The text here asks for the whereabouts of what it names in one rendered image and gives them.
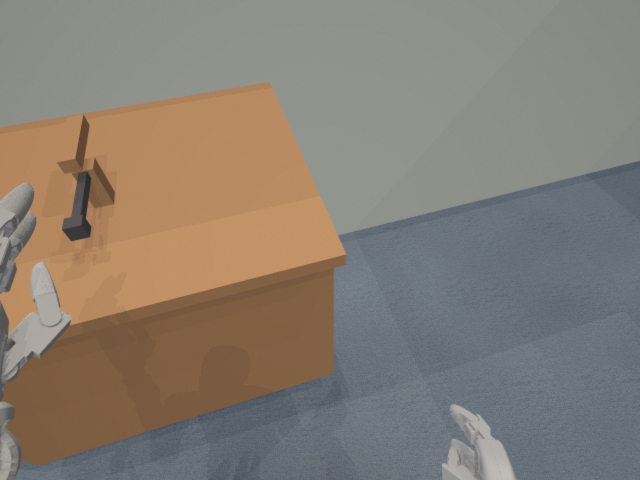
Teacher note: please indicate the robot left hand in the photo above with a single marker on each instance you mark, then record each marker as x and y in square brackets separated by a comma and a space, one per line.
[37, 332]

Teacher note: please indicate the tap lever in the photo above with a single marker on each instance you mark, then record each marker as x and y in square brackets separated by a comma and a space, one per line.
[77, 227]

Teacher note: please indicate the left robot forearm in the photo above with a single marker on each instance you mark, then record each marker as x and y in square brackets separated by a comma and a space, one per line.
[10, 450]

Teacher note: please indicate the counter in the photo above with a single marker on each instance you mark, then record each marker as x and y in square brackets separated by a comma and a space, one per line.
[207, 279]

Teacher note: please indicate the robot right hand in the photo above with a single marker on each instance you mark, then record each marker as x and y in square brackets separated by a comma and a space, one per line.
[489, 461]

